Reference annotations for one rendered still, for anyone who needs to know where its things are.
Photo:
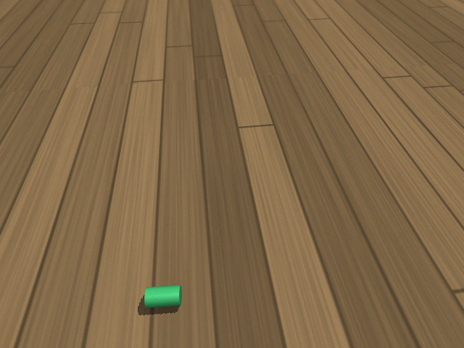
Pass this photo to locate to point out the can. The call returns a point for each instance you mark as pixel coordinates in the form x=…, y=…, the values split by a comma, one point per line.
x=163, y=296

